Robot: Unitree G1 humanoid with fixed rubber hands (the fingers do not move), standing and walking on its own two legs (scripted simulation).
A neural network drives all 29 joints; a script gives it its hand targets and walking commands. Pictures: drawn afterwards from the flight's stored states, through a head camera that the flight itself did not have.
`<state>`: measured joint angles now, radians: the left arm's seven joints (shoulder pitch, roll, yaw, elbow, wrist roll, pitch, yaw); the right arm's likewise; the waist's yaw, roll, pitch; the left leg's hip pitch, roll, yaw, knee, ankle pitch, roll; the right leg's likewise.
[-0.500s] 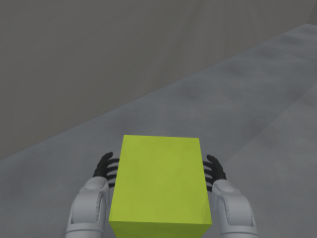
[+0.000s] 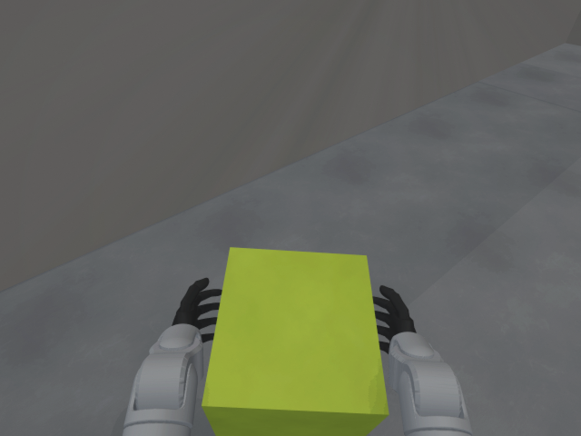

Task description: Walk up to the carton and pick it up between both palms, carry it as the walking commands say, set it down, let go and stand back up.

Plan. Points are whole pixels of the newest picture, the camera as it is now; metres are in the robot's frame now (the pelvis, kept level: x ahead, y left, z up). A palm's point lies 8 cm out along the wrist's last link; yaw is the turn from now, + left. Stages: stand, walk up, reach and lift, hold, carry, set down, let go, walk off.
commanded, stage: carry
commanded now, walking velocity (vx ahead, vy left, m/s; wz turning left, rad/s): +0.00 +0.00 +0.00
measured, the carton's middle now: (291, 355) +0.29 +0.01 -0.03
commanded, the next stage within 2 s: hold in 0.30 s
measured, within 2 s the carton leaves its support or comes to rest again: neither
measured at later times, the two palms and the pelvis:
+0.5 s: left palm (182, 333) +0.28 +0.15 +0.05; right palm (394, 340) +0.28 -0.13 +0.04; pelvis +0.00 +0.00 +0.01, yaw +1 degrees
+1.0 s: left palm (187, 326) +0.27 +0.14 +0.07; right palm (406, 335) +0.27 -0.15 +0.06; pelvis -0.02 -0.01 +0.01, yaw +4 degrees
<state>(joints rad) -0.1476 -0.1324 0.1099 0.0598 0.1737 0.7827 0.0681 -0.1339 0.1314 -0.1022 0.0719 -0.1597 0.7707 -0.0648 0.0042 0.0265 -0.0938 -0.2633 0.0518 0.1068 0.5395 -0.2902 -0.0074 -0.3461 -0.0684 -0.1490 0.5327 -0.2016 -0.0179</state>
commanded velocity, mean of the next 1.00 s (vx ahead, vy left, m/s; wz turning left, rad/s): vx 0.00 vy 0.00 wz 0.00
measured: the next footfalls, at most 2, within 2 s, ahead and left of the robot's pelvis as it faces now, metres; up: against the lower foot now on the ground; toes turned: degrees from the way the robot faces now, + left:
none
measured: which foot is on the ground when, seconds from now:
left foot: down 0.00-1.00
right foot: down 0.00-1.00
